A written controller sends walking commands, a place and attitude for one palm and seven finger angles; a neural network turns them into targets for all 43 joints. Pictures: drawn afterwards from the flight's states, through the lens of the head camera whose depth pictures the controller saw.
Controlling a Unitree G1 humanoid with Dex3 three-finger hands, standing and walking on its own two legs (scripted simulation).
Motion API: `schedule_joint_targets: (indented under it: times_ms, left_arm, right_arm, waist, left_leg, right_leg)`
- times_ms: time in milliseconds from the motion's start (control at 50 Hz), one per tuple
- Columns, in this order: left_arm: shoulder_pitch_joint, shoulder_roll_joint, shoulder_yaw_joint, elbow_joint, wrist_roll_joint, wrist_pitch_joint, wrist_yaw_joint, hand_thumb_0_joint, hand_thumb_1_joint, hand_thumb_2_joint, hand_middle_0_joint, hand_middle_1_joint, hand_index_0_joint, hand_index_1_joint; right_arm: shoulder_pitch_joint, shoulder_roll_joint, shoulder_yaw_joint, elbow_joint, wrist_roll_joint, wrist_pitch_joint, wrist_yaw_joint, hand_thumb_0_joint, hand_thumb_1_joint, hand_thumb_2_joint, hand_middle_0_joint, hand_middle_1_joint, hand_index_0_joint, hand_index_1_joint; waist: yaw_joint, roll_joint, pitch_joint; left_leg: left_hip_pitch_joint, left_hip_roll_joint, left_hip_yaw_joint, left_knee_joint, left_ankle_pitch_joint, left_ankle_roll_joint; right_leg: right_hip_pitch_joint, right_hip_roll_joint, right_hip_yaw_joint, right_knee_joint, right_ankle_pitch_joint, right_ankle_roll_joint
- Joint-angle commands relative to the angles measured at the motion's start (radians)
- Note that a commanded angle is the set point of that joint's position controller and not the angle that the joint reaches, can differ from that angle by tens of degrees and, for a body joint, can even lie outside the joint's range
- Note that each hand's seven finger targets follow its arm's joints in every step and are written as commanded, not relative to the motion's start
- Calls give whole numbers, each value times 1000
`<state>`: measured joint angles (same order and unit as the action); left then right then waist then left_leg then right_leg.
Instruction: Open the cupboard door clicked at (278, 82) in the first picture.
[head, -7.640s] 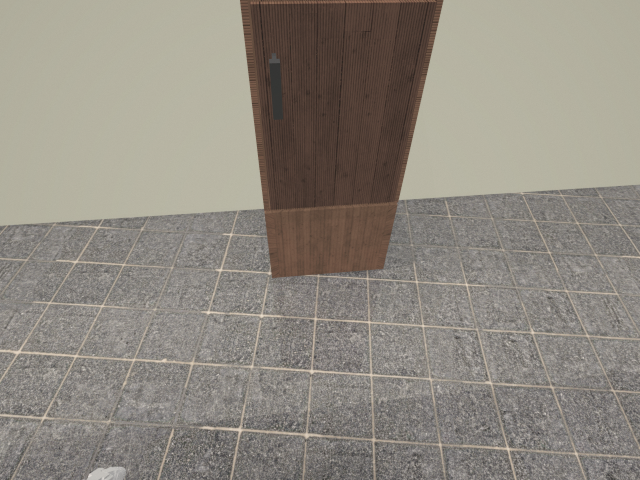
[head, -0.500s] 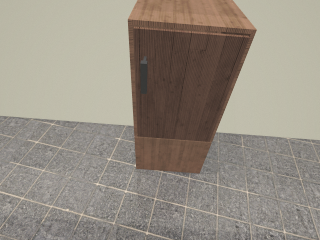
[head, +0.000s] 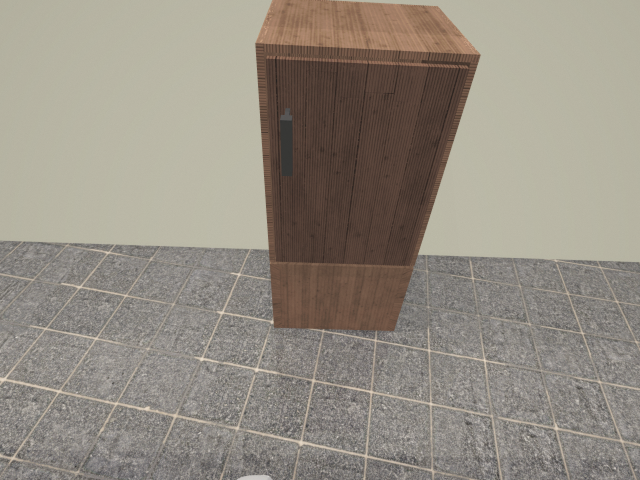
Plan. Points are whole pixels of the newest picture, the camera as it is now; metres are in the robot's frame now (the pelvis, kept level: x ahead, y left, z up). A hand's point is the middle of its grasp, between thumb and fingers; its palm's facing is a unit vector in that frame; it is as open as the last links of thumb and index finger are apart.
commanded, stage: come to a stop and stand still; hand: left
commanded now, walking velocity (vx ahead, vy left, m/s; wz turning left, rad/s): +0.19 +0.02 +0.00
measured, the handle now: (287, 142) +0.79 +0.11 +0.04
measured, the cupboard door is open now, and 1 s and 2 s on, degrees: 0 0 0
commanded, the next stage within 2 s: look again from close up in 0.36 s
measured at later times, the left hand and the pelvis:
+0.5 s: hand out of the picture +0.08 +0.19 -0.17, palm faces -0.01 -0.98 -0.20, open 7.3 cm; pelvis +0.01 +0.01 -0.01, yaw -1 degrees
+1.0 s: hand out of the picture +0.06 +0.14 -0.18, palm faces +0.05 -0.99 -0.16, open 7.3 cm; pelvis +0.07 -0.02 +0.00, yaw +0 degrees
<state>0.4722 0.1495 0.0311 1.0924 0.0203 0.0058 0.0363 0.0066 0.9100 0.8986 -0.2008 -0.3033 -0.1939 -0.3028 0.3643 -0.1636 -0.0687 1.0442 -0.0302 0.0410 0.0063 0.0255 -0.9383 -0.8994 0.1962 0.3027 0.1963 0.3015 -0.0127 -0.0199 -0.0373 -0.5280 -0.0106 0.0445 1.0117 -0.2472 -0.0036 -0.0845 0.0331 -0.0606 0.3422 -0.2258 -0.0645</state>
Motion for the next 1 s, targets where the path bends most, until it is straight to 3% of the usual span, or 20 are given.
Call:
schedule_joint_targets:
  times_ms: [0,100,120,140,160,180,220,280,400,460,480,520,560,580,660,700,720,760,880,980]
  left_arm:
    - [-16,130,20,-71,10,-52,-7,0,900,900,-200,-300,-200,-300]
    - [-27,146,32,-53,8,-24,-24,0,900,900,-200,-300,-200,-300]
    - [-24,107,25,-55,6,-17,-30,0,900,900,-200,-300,-200,-300]
    - [-12,46,15,-80,0,-16,-38,0,900,900,-200,-300,-200,-300]
    - [-70,57,20,-125,7,-15,-44,0,900,900,-200,-300,-200,-300]
    - [-125,57,20,-136,18,-9,-49,0,900,900,-200,-300,-200,-300]
    - [-131,46,21,-118,19,-9,-54,0,900,900,-200,-300,-200,-300]
    - [-113,32,18,-95,16,-5,-64,0,900,900,-200,-300,-200,-300]
    - [-235,12,11,-144,2,-14,-54,0,900,900,-200,-300,-200,-300]
    - [-145,27,16,-109,0,-27,-44,0,900,900,-200,-300,-200,-300]
    - [-85,59,21,-86,-1,-35,-35,0,900,900,-200,-300,-200,-300]
    - [-30,188,36,-78,-5,-33,-25,0,900,900,-200,-300,-200,-300]
    - [-121,159,35,-98,-6,-31,-13,0,900,900,-200,-300,-200,-300]
    - [-178,125,26,-105,-5,-30,-9,0,900,900,-200,-300,-200,-300]
    - [-252,95,19,-123,-6,-19,-7,0,900,900,-200,-300,-200,-300]
    - [-207,50,3,-116,-19,-15,-19,0,900,900,-200,-300,-200,-300]
    - [-194,43,4,-122,-20,-17,-24,0,900,900,-200,-300,-200,-300]
    - [-168,50,1,-85,-7,-20,-25,0,900,900,-200,-300,-200,-300]
    - [-141,82,-20,-17,-15,-46,-20,0,900,900,-200,-300,-200,-300]
    - [-122,80,-27,10,-14,-44,-15,0,900,900,-200,-300,-200,-300]
  right_arm:
    - [-23,-46,4,-75,7,-40,2,0,-900,-900,200,300,200,300]
    - [104,-22,27,-29,7,-66,-16,0,-900,-900,200,300,200,300]
    - [173,-52,28,-1,6,-73,-29,0,-900,-900,200,300,200,300]
    - [226,-137,12,5,-2,-77,-37,0,-900,-900,200,300,200,300]
    - [244,-214,-5,-3,-1,-72,-50,0,-900,-900,200,300,200,300]
    - [196,-205,-2,-5,-5,-71,-48,0,-900,-900,200,300,200,300]
    - [83,-126,21,-14,-5,-85,-49,0,-900,-900,200,300,200,300]
    - [77,-87,32,-1,1,-109,-52,0,-900,-900,200,300,200,300]
    - [88,-93,24,2,-9,-93,-45,0,-900,-900,200,300,200,300]
    - [60,-82,24,-1,-5,-73,-41,0,-900,-900,200,300,200,300]
    - [65,-50,31,0,1,-71,-38,0,-900,-900,200,300,200,300]
    - [92,8,42,-27,12,-60,-32,0,-900,-900,200,300,200,300]
    - [44,-3,34,-26,6,-41,-29,0,-900,-900,200,300,200,300]
    - [46,-12,36,-17,6,-40,-26,0,-900,-900,200,300,200,300]
    - [116,46,54,36,7,-44,-26,0,-900,-900,200,300,200,300]
    - [106,-20,55,29,0,-65,-35,0,-900,-900,200,300,200,300]
    - [57,-64,50,-2,-2,-66,-39,0,-900,-900,200,300,200,300]
    - [-28,-52,53,-10,4,-72,-38,0,-900,-900,200,300,200,300]
    - [3,-42,64,30,17,-73,-46,0,-900,-900,200,300,200,300]
    - [-16,-51,70,51,18,-65,-47,0,-900,-900,200,300,200,300]
  waist:
    - [14,-63,175]
    - [-17,-78,136]
    - [-30,42,132]
    - [-43,293,118]
    - [-56,274,130]
    - [-49,195,149]
    - [9,154,221]
    - [25,136,157]
    - [-17,175,124]
    - [31,92,83]
    - [54,10,61]
    - [56,-264,3]
    - [35,-281,72]
    - [11,-261,91]
    - [-38,-51,106]
    - [-6,171,122]
    - [18,171,127]
    - [46,168,133]
    - [11,1,29]
    - [11,23,63]
  left_leg:
    - [-11,41,19,-136,-90,18]
    - [389,-2,76,-554,-103,39]
    - [491,52,-3,-640,-166,48]
    - [545,288,-360,-784,-410,128]
    - [453,429,-561,-893,-552,206]
    - [311,432,-614,-942,-622,214]
    - [183,358,-453,-935,-447,189]
    - [227,275,-244,-874,-171,162]
    - [226,265,-152,-791,11,174]
    - [133,208,-119,-659,-77,117]
    - [76,153,-73,-560,-148,80]
    - [-28,28,30,-240,-374,24]
    - [2,57,-13,-68,-320,29]
    - [43,75,-20,-71,-259,29]
    - [367,45,31,-501,-20,9]
    - [307,159,-157,-708,-29,44]
    - [165,228,-233,-772,-128,81]
    - [109,173,-166,-757,-90,68]
    - [331,120,-48,-646,167,27]
    - [355,121,-42,-659,162,23]
  right_leg:
    - [-142,-270,276,-228,-358,-131]
    - [-337,-186,203,-40,-451,-71]
    - [-425,-130,153,130,-419,-37]
    - [-592,-32,37,422,-360,12]
    - [-648,-34,3,613,-325,26]
    - [-616,-68,69,732,-247,11]
    - [-604,-103,85,821,-102,23]
    - [-574,-106,66,819,3,43]
    - [-383,-93,-1,424,-97,66]
    - [-115,-47,-28,181,-10,76]
    - [-1,-96,52,108,-8,65]
    - [39,-391,402,-75,-102,-71]
    - [-129,-356,428,-140,-187,-122]
    - [-183,-321,342,-134,-152,-115]
    - [-373,-204,141,-28,-160,-53]
    - [-342,-100,85,95,-128,15]
    - [-215,-78,47,118,-74,35]
    - [-100,-91,55,110,31,36]
    - [-65,-153,91,37,274,27]
    - [-84,-153,89,20,254,25]
